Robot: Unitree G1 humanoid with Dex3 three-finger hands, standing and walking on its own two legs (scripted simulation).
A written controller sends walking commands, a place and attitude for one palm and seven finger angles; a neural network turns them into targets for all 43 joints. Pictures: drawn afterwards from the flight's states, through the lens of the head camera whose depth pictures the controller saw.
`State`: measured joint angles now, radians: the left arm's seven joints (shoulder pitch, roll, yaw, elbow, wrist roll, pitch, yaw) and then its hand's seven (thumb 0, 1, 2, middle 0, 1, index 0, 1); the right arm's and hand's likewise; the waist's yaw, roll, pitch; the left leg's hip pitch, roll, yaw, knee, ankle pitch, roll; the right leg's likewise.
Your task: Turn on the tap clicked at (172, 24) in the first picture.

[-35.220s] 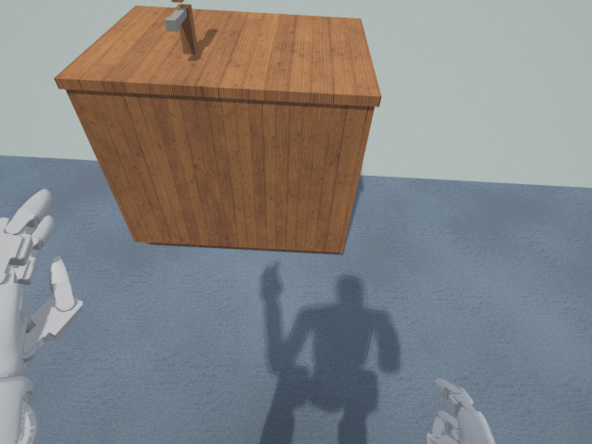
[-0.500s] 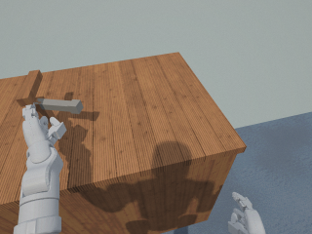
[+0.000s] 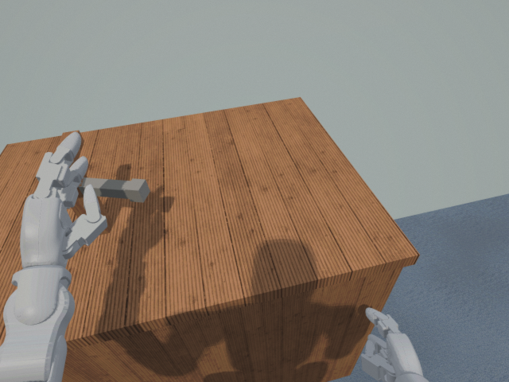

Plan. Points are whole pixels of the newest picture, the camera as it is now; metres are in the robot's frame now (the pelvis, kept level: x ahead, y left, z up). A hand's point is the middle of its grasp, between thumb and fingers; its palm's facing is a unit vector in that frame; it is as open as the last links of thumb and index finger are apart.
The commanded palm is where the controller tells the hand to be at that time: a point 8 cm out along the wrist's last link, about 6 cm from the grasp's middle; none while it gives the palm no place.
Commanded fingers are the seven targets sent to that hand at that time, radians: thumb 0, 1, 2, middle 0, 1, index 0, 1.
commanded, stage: draw the hand back beside the body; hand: left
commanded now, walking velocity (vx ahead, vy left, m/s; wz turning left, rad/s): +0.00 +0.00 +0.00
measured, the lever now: (138, 190) +0.37 +0.24 +0.13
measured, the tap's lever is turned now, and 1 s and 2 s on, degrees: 67 67 67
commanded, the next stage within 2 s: step back with the hand held close in 0.70 s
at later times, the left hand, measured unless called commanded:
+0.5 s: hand (71, 292) +0.18 +0.24 +0.15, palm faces +0.37 -0.86 -0.35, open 7.5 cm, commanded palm +0.14 +0.29 +0.17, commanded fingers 0.00 0.90 0.90 -0.20 -0.30 -0.20 -0.30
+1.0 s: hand (54, 268) +0.19 +0.26 +0.17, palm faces +0.39 -0.84 -0.39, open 7.5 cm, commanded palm +0.14 +0.30 +0.17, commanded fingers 0.00 0.90 0.90 -0.20 -0.30 -0.20 -0.30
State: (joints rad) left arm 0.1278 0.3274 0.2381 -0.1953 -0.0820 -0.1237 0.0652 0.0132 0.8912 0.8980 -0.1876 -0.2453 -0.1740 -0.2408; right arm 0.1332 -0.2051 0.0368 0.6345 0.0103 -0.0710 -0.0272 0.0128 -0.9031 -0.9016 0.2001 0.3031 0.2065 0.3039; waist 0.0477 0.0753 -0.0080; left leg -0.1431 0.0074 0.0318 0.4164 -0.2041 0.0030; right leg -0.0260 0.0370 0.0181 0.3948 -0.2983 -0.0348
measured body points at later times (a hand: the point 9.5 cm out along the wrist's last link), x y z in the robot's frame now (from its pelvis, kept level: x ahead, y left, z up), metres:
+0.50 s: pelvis -0.01 +0.01 +0.00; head -0.04 -0.01 +0.45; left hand +0.15 +0.28 +0.17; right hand +0.19 -0.21 -0.07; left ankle +0.02 +0.12 -0.74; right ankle -0.05 -0.10 -0.74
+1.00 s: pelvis -0.02 +0.02 +0.00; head -0.02 +0.01 +0.45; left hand +0.17 +0.30 +0.19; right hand +0.18 -0.20 -0.08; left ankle +0.02 +0.12 -0.74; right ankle -0.05 -0.10 -0.74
